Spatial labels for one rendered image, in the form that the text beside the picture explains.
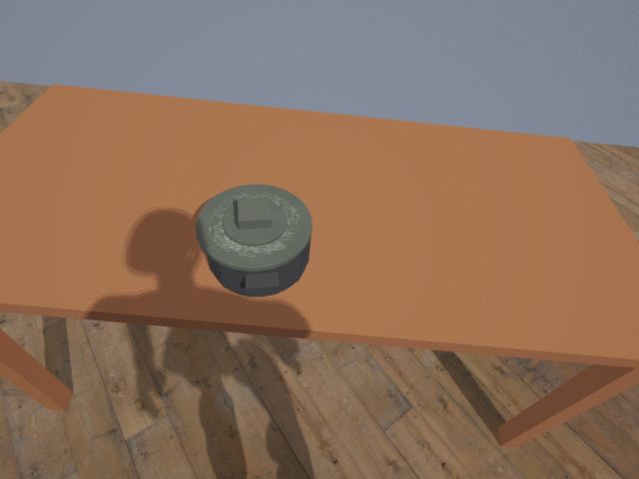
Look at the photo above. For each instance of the lid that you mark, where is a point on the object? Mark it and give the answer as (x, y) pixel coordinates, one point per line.
(219, 236)

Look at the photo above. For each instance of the table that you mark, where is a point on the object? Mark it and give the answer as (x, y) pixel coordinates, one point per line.
(424, 236)

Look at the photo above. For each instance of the pot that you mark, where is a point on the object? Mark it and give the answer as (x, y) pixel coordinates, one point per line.
(264, 282)

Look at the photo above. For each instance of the knob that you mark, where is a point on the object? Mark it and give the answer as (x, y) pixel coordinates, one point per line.
(254, 213)

